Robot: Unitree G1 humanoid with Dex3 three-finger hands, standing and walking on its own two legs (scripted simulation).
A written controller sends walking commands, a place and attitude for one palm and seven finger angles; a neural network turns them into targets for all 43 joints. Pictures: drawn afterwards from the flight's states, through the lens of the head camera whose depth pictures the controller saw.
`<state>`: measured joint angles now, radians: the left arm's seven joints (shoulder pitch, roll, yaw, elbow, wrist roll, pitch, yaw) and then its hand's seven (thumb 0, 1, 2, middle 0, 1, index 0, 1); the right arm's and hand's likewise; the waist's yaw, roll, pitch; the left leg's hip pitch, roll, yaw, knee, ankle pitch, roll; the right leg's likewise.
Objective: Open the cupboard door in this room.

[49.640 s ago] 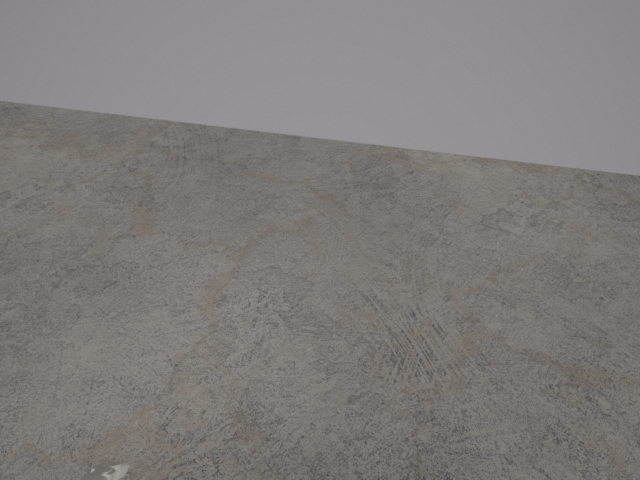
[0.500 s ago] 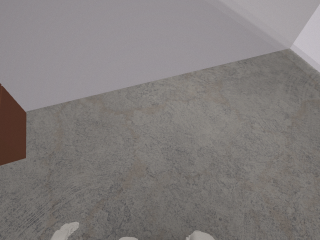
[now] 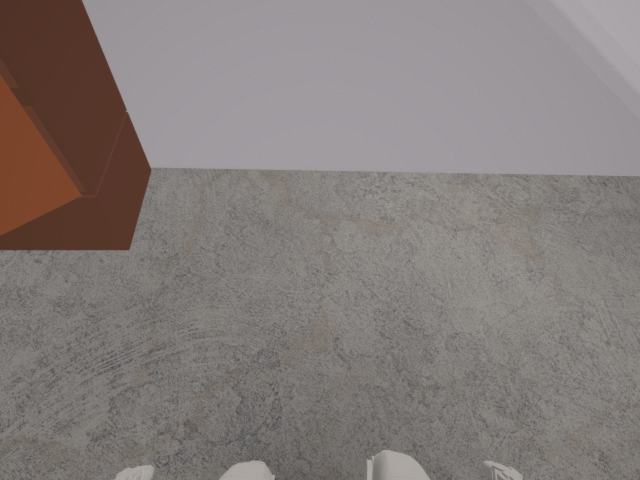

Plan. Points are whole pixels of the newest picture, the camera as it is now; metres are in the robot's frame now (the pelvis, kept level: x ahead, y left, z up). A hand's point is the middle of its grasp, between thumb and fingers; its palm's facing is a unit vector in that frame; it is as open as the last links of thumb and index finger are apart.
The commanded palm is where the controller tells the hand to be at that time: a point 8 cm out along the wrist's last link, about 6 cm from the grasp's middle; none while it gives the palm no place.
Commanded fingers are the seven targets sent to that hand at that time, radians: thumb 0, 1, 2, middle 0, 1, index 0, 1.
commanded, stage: turn to face it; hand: left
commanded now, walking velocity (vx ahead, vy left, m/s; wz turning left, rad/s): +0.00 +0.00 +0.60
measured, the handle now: out of the picture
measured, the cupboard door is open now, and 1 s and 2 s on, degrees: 41 41 41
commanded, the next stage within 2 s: take the last steps up to it in 1.18 s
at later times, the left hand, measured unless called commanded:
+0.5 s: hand out of the picture +0.01 +0.18 -0.18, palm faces +0.35 -0.91 -0.20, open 7.3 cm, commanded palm none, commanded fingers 0.00 0.90 0.90 -0.20 -0.30 -0.20 -0.30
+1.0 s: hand out of the picture +0.00 +0.16 -0.15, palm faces +0.58 -0.77 -0.26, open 7.3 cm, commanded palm none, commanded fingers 0.00 0.90 0.90 -0.20 -0.30 -0.20 -0.30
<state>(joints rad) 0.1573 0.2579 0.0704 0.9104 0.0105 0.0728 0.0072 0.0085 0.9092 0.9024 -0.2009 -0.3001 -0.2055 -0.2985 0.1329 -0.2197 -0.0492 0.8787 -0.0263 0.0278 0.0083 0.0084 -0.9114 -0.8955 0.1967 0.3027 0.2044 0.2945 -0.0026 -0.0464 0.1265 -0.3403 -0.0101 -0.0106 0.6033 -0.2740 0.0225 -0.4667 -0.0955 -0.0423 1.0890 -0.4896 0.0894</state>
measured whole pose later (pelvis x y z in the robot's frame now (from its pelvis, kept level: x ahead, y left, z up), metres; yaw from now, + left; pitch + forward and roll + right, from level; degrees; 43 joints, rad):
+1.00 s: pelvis +0.05 -0.05 +0.01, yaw +36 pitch +0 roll +2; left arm 0.19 0.20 0.05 0.88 0.03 0.02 0.02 0.00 0.91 0.90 -0.20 -0.30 -0.21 -0.30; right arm 0.16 -0.24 -0.08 0.93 -0.01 0.08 0.03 0.01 -0.91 -0.90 0.20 0.30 0.20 0.29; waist -0.01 -0.01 0.10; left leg -0.44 -0.01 0.02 0.96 -0.49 -0.04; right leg -0.22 -0.12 -0.09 0.56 -0.32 0.03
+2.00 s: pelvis +0.09 +0.11 +0.01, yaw +49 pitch +0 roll +1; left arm 0.22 0.20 0.06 1.01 0.02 0.00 -0.02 0.01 0.91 0.90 -0.20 -0.30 -0.20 -0.30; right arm 0.25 -0.18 -0.04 1.02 -0.03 -0.05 -0.01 0.00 -0.95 -0.90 0.20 0.30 0.21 0.29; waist 0.02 -0.02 0.05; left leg -0.19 -0.01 0.13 0.41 -0.22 0.05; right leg -0.49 -0.11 -0.11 0.94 -0.34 0.01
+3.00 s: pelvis +0.27 +0.41 +0.00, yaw +48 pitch -1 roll -1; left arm 0.18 0.16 0.03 1.05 0.01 -0.03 0.01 0.00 0.92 0.90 -0.20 -0.30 -0.20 -0.30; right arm 0.29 -0.16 -0.02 1.11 -0.01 0.00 -0.01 0.01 -0.92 -0.90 0.19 0.30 0.20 0.29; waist -0.02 0.01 0.03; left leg -0.21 0.03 0.09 0.55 -0.30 0.00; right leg -0.25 -0.04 -0.11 0.54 -0.27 -0.01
